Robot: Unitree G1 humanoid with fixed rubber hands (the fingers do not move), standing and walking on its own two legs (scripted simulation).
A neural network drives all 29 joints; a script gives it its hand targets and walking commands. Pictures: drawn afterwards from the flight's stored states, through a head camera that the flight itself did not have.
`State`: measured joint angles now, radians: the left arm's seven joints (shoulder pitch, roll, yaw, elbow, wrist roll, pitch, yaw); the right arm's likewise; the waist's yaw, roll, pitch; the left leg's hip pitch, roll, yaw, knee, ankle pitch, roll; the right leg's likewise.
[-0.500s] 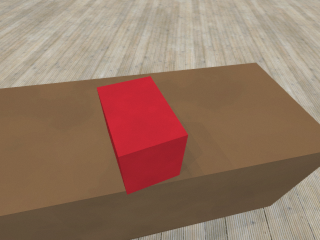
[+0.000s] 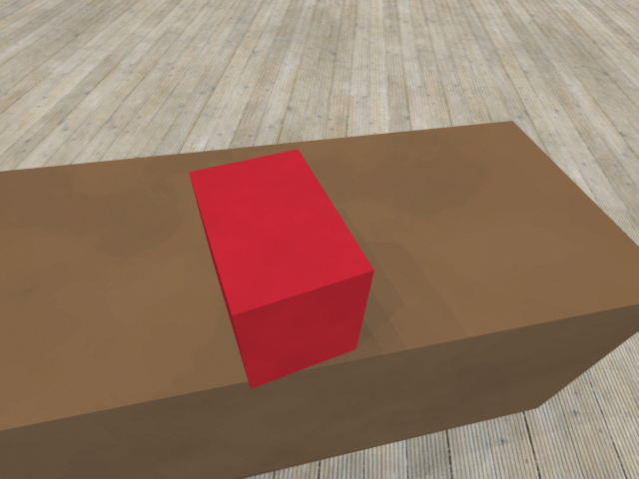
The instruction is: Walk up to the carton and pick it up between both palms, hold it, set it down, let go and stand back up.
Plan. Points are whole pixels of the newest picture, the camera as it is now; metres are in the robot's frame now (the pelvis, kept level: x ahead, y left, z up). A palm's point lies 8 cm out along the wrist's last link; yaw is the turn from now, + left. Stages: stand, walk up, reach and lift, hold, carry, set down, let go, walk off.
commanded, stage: walk up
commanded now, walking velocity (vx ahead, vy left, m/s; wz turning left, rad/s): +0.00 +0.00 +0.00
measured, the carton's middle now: (275, 263) +0.46 +0.07 -0.03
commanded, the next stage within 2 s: none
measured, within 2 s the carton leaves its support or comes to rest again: neither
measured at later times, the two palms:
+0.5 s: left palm out of the picture +0.12 +0.17 -0.15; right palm out of the picture -0.03 -0.37 -0.15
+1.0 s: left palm out of the picture -0.08 +0.14 -0.16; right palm (511, 430) +0.24 -0.29 -0.14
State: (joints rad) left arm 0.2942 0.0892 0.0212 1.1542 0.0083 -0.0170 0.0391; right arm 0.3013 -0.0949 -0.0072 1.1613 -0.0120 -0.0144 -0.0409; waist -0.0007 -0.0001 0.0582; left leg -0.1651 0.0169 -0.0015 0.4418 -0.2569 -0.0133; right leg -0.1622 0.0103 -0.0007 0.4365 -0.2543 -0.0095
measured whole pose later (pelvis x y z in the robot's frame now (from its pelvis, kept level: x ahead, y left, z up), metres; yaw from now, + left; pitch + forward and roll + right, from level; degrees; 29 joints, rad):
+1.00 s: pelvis +0.02 -0.11 -0.03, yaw +25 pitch -3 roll -1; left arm 0.31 0.28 0.02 0.87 0.06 0.00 0.04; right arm 0.16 -0.26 -0.06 0.80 -0.03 0.02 0.03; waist 0.05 0.00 0.14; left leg -0.37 0.04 -0.03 0.73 -0.30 -0.02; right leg -0.28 -0.29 -0.19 0.74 -0.35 0.05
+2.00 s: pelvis +0.03 -0.10 -0.01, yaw +30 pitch -2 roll -2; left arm 0.24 0.26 -0.03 0.99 0.01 0.04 0.00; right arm 0.25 -0.23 0.05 0.96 -0.01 -0.01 -0.03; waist 0.00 0.01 0.05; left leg -0.32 0.01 -0.10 0.60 -0.25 -0.02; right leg -0.17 -0.01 -0.16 0.53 -0.33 -0.02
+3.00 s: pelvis +0.03 -0.12 -0.02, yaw +25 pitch -3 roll +1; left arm 0.09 0.17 0.09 0.41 0.05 0.56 0.01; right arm 0.04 -0.24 0.04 0.82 0.05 -0.01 0.03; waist 0.00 -0.06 0.13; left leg -0.31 0.07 0.02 0.60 -0.24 -0.05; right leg -0.25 0.00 -0.07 0.65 -0.35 -0.04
